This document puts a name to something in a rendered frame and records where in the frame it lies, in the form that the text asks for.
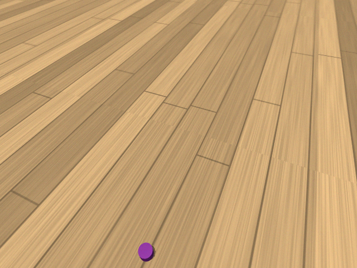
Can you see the tin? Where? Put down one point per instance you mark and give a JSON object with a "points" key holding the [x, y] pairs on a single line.
{"points": [[145, 252]]}

